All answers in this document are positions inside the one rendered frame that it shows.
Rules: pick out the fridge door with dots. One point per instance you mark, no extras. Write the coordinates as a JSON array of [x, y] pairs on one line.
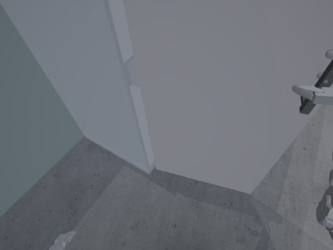
[[216, 80]]

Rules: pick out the handle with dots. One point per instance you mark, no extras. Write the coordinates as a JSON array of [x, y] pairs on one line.
[[306, 104]]

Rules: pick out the robot left hand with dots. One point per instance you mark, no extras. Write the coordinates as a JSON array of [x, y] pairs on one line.
[[63, 240]]

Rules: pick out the robot right hand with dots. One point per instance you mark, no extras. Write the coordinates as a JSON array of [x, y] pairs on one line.
[[321, 96]]

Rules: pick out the right robot upper arm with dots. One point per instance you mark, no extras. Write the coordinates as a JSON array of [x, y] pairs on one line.
[[324, 211]]

